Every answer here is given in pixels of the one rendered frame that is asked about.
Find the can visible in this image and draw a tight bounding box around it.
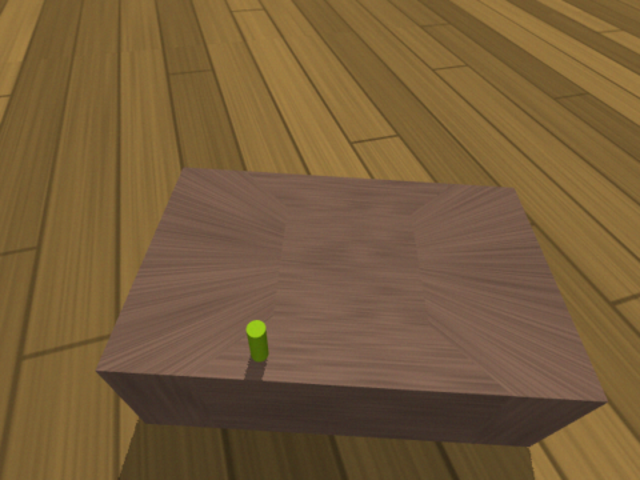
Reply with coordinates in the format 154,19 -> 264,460
246,320 -> 269,362

